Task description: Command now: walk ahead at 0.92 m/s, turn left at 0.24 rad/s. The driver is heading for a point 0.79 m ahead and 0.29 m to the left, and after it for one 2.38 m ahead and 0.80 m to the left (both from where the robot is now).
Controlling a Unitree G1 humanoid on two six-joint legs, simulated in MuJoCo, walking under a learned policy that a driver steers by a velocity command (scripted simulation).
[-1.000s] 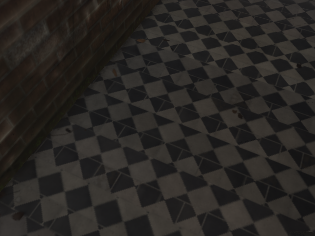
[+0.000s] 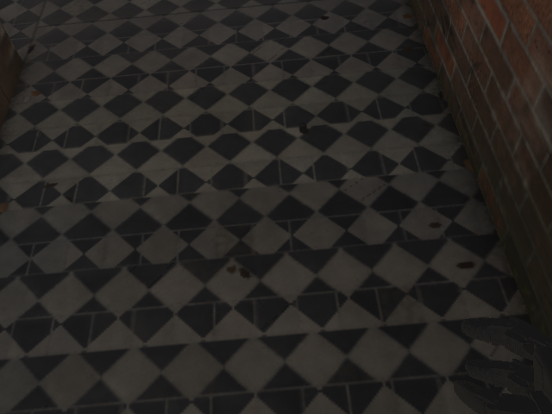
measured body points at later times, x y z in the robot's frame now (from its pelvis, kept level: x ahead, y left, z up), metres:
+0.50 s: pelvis +0.48 +0.01 +0.00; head +0.50 +0.02 +0.45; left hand +0.65 +0.32 -0.02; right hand +0.58 -0.26 -0.12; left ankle +0.24 +0.08 -0.68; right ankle +0.66 -0.08 -0.71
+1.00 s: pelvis +0.82 +0.22 +0.00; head +0.84 +0.25 +0.45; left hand +0.63 +0.38 -0.15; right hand +1.14 +0.22 -0.07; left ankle +0.88 +0.36 -0.71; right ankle +0.75 -0.06 -0.59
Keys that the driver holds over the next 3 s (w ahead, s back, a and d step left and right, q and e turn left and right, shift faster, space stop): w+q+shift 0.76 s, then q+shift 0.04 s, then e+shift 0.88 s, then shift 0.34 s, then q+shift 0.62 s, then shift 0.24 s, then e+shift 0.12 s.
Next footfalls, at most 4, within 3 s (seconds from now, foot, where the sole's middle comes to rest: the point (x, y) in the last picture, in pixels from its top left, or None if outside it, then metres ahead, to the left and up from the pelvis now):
0.04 left None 0.27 0.09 -0.74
0.48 right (356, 302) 0.70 -0.07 -0.74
0.92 left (189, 228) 0.91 0.39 -0.74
1.42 right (253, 172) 1.12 0.23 -0.74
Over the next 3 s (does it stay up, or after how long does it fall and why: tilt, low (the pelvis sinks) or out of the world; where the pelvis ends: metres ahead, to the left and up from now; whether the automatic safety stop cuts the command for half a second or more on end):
stays up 1.05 0.39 0.03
